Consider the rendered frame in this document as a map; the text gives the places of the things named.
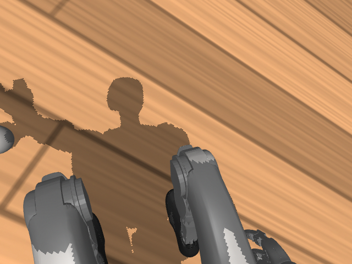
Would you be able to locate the left robot foot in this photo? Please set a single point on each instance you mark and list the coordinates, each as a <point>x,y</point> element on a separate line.
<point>100,239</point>

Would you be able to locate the right robot hand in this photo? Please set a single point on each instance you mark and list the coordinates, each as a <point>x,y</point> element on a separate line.
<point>272,252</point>

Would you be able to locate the right robot foot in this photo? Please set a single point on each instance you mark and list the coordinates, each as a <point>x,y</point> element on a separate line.
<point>174,219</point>

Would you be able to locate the ball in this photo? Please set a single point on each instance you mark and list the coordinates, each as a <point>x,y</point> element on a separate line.
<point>6,139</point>

